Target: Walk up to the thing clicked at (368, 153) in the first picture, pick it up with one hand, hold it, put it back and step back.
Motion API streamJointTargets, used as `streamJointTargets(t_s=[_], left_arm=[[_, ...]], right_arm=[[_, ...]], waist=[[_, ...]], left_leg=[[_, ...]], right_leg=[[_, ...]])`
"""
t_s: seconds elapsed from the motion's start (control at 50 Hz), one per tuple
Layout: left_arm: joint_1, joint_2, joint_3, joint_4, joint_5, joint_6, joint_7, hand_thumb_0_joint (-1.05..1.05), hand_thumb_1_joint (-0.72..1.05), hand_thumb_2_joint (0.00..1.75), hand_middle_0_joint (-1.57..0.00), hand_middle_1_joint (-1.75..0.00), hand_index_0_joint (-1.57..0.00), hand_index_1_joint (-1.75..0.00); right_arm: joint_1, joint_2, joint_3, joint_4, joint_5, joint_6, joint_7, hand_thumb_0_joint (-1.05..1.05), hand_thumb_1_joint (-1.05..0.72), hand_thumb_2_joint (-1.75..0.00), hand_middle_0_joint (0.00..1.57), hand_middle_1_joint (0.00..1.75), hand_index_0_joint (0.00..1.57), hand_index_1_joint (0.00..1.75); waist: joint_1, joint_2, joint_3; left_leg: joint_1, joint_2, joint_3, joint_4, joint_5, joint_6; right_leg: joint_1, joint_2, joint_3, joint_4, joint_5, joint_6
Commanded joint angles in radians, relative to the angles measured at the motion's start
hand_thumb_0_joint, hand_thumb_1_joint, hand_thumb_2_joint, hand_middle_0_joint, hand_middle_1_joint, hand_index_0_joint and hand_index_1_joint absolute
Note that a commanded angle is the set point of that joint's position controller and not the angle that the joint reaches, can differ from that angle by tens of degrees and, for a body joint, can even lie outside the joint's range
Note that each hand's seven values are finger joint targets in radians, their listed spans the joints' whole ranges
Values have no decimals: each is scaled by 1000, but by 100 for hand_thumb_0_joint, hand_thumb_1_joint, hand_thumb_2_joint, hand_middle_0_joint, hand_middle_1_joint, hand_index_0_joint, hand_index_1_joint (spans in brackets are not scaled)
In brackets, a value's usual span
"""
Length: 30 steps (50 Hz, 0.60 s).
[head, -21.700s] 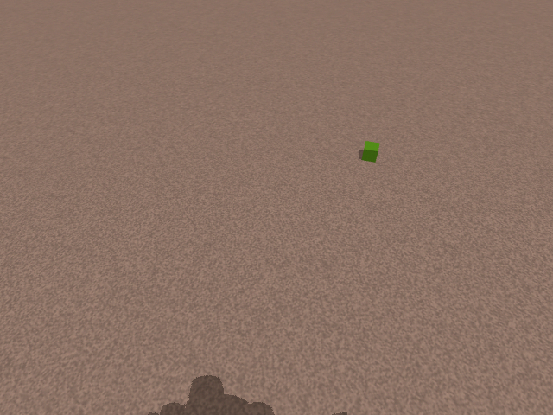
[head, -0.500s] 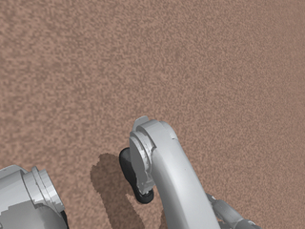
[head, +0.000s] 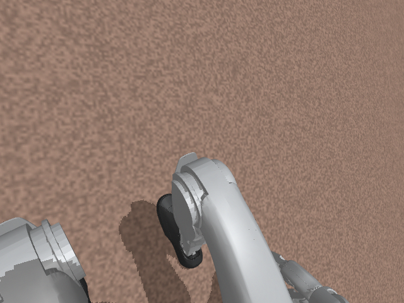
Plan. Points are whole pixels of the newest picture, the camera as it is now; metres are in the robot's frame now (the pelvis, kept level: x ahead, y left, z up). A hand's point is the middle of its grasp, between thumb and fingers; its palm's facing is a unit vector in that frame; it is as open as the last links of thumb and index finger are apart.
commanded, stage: close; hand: left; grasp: from above
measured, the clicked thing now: out of the picture +0.47 +0.35 -0.27
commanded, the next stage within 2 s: settle in 0.04 s
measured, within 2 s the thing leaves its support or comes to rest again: leaves its support in 0.44 s
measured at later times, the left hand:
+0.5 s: hand out of the picture +0.47 +0.36 -0.23, palm faces -0.40 -0.15 -0.90, open 11.0 cm
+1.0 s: hand out of the picture +0.46 +0.37 -0.14, palm faces -0.44 -0.12 -0.89, open 10.9 cm
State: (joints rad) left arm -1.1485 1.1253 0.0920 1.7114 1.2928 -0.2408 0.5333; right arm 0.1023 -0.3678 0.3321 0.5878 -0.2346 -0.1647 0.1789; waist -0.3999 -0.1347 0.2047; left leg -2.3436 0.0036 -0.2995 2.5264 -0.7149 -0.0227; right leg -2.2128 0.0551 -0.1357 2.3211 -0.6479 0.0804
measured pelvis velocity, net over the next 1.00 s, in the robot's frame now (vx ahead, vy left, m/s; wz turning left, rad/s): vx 0.00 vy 0.00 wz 0.08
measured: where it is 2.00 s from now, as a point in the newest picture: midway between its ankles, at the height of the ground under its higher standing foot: (136, 274)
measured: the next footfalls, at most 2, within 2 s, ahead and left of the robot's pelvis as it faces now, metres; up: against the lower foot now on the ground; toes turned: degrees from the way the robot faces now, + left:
none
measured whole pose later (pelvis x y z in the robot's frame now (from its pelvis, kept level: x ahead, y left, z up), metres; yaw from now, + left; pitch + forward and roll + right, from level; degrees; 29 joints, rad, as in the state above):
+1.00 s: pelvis +0.00 +0.00 +0.02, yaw +4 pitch +34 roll -13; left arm -1.02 0.88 0.07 1.30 1.22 -0.16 0.20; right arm 0.15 -0.34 0.16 0.57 -0.13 -0.02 0.17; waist -0.28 0.00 0.03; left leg -2.35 -0.02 -0.21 2.42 -0.67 -0.01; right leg -2.23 0.00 -0.08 2.28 -0.65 0.05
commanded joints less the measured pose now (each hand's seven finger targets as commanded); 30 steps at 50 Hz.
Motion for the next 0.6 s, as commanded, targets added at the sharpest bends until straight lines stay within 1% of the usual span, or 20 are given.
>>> streamJointTargets(t_s=[0.0,0.02,0.06,0.1,0.12,0.16,0.24,0.28,0.3,0.34,0.36,0.4,0.42,0.44,0.46,0.48,0.52,0.54,0.56,0.58], left_arm=[[-232,226,4,-124,-8,0,29,0,46,77,-78,-81,-80,-78],[-213,226,8,-88,-14,1,32,0,47,78,-79,-82,-81,-79],[-229,216,-2,-104,-16,0,33,0,49,80,-80,-82,-82,-80],[-229,223,2,-105,-11,2,31,0,50,81,-81,-85,-83,-82],[-240,235,10,-123,-15,0,35,0,50,80,-81,-84,-83,-81],[-212,227,1,-100,-12,6,35,0,39,82,-78,-87,-80,-84],[-243,227,3,-137,-16,24,20,0,36,82,-75,-87,-78,-84],[-247,249,23,-166,-21,30,24,0,36,83,-76,-85,-78,-84],[-281,256,33,-231,-19,29,21,0,37,82,-76,-86,-79,-84],[-237,240,29,-202,-17,37,15,0,36,85,-76,-87,-78,-85],[-270,254,40,-270,-13,34,9,0,37,82,-76,-86,-79,-84],[-256,254,54,-293,-11,40,-3,0,39,81,-76,-86,-79,-83],[-245,248,52,-304,-20,43,-9,0,40,84,-78,-86,-80,-84],[-247,230,46,-318,-22,49,-15,0,41,85,-80,-85,-81,-83],[-246,234,55,-358,-24,52,-18,0,43,83,-79,-86,-82,-84],[-242,233,64,-369,-25,59,-27,0,43,85,-80,-87,-83,-85],[-233,200,55,-423,-34,65,-46,0,46,87,-82,-88,-84,-86],[-220,191,62,-432,-42,69,-57,0,49,84,-84,-86,-86,-83],[-203,165,51,-442,-41,77,-69,0,51,86,-85,-86,-88,-84],[-206,143,50,-463,-53,83,-82,0,53,86,-87,-87,-89,-84]], right_arm=[[211,-335,-110,16,3,1,-7,0,-89,-90,20,30,20,30],[216,-330,-107,29,1,4,-8,0,-89,-90,20,30,20,30],[204,-338,-108,9,1,3,-10,0,-89,-90,20,30,20,30],[204,-340,-111,14,2,1,-11,0,-89,-90,20,30,20,30],[200,-342,-110,11,0,4,-11,0,-89,-90,20,30,20,30],[198,-336,-107,8,-2,6,-12,0,-91,-90,20,30,20,30],[210,-334,-112,11,5,2,-7,0,-91,-90,20,30,20,30],[209,-338,-118,15,7,5,-9,0,-91,-90,20,30,20,30],[208,-346,-121,-5,9,4,-7,0,-91,-90,20,30,20,30],[201,-340,-124,-3,9,5,-7,0,-91,-90,20,30,20,30],[204,-345,-130,-1,12,7,-5,0,-91,-90,20,30,20,30],[207,-340,-139,-3,11,10,-3,0,-91,-90,20,30,20,30],[197,-330,-144,-4,16,13,-1,0,-91,-90,20,30,20,30],[204,-323,-148,2,17,15,2,0,-91,-90,20,30,20,30],[204,-320,-154,0,19,18,4,0,-91,-90,20,30,20,30],[213,-330,-164,5,22,18,6,0,-91,-90,20,30,20,30],[208,-316,-174,-2,28,24,10,0,-91,-90,20,30,20,30],[213,-318,-188,0,35,28,12,0,-90,-90,20,30,20,30],[216,-307,-194,0,40,31,14,0,-90,-90,20,30,20,30],[225,-301,-203,1,44,34,18,0,-90,-90,20,30,20,30]], waist=[[-65,543,-647],[-64,519,-639],[-72,509,-633],[-67,531,-620],[-63,548,-640],[-65,545,-655],[-65,580,-651],[-52,591,-679],[-47,608,-705],[-37,625,-707],[-33,654,-730],[-20,675,-768],[-8,689,-791],[-11,692,-782],[5,705,-816],[7,697,-802],[19,722,-839],[30,711,-847],[37,715,-843],[36,705,-854]], left_leg=[[520,42,127,-258,253,20],[494,41,127,-258,229,24],[484,39,132,-258,221,27],[503,40,126,-263,222,21],[520,43,120,-270,234,16],[533,44,121,-274,234,18],[537,42,128,-272,244,17],[551,43,127,-278,242,15],[574,43,123,-273,274,10],[589,44,125,-280,283,5],[604,42,123,-281,304,1],[624,39,127,-274,329,-1],[633,40,136,-284,319,0],[619,38,143,-283,306,3],[624,36,148,-289,308,4],[616,31,148,-273,326,3],[617,29,157,-287,320,4],[632,28,149,-299,322,1],[616,27,156,-301,312,3],[629,26,155,-312,307,5]], right_leg=[[344,25,-139,-174,263,-92],[351,28,-139,-179,245,-92],[355,28,-139,-187,247,-89],[319,25,-141,-176,240,-94],[333,24,-145,-178,248,-94],[352,27,-142,-178,250,-91],[334,24,-135,-175,256,-94],[337,24,-137,-181,250,-98],[323,19,-141,-171,273,-100],[324,19,-140,-166,277,-106],[311,18,-143,-158,284,-108],[314,17,-140,-153,299,-112],[331,16,-132,-162,291,-111],[328,17,-126,-165,287,-111],[339,18,-125,-169,290,-111],[310,13,-127,-165,299,-116],[315,13,-120,-169,295,-119],[292,9,-121,-164,289,-121],[282,9,-117,-167,280,-123],[282,7,-112,-170,277,-119]])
